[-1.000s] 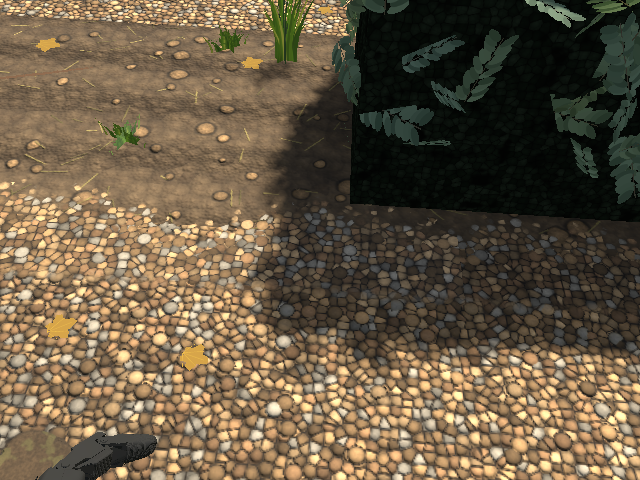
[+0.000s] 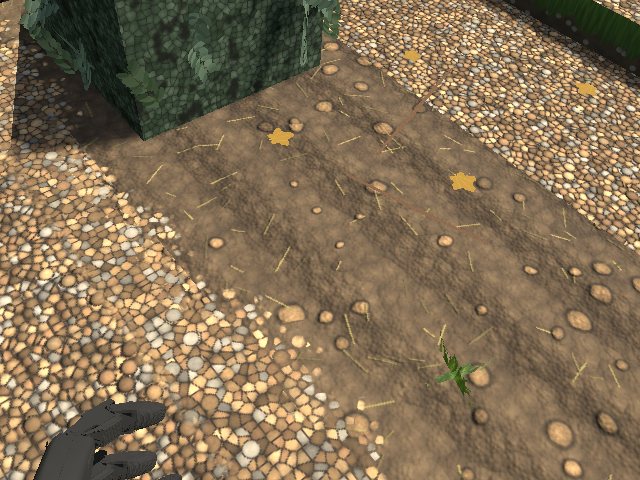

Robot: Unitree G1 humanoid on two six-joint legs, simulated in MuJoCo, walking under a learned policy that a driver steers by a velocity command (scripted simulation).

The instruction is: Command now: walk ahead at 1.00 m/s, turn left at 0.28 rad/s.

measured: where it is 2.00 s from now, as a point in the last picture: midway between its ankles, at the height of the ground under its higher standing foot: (251, 360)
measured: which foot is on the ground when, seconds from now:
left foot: down 0.00-0.14, up 0.16-0.54, down 0.56-1.00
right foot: up 0.00-0.12, down 0.14-0.56, up 0.58-1.00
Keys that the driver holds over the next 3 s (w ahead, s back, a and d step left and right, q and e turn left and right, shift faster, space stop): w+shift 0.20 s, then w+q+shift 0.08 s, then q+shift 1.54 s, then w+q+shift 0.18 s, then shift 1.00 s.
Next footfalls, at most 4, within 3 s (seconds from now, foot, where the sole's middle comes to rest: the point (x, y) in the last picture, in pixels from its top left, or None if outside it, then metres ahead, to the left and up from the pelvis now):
0.14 right None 0.38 -0.15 -0.77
0.56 left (253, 368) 0.73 0.06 -0.77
1.08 right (293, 303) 0.90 -0.04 -0.77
1.54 left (242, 405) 0.64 0.09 -0.77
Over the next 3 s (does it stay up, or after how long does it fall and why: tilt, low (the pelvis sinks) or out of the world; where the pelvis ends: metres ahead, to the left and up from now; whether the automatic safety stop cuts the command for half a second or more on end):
stays up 0.70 0.29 0.00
